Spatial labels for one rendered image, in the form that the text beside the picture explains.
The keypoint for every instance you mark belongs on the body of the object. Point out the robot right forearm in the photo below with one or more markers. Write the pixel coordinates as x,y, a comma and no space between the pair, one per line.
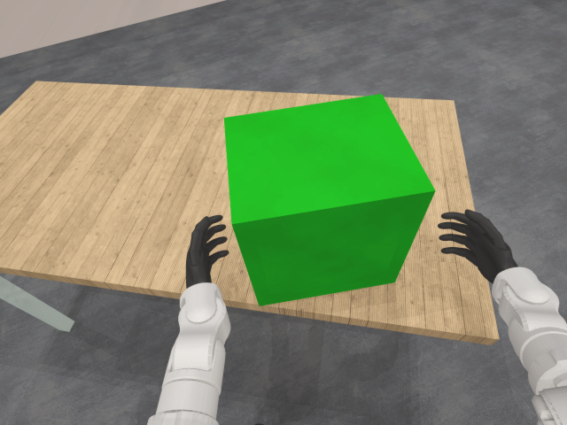
537,331

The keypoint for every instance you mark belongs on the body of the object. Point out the robot left forearm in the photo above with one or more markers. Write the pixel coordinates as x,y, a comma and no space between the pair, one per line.
192,383

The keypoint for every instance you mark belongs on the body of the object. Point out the carton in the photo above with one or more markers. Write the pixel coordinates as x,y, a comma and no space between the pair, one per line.
324,198

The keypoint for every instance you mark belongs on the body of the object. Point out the robot right hand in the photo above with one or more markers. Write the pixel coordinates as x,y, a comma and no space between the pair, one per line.
488,251

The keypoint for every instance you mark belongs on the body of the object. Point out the robot right upper arm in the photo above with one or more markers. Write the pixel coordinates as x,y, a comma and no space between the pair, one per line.
551,406

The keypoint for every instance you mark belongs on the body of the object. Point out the table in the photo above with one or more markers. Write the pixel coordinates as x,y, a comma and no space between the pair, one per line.
102,185

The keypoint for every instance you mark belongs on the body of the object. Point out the robot left hand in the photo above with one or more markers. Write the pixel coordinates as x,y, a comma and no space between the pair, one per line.
198,261

